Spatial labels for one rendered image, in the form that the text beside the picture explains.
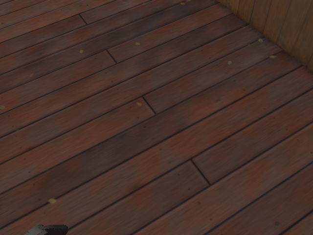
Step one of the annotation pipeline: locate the robot left hand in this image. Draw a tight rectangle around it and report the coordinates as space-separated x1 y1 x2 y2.
24 224 68 235

